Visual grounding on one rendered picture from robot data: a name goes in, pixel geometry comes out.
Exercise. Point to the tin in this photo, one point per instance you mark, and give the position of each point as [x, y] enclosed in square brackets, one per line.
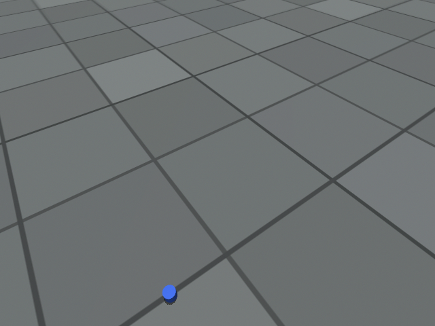
[169, 293]

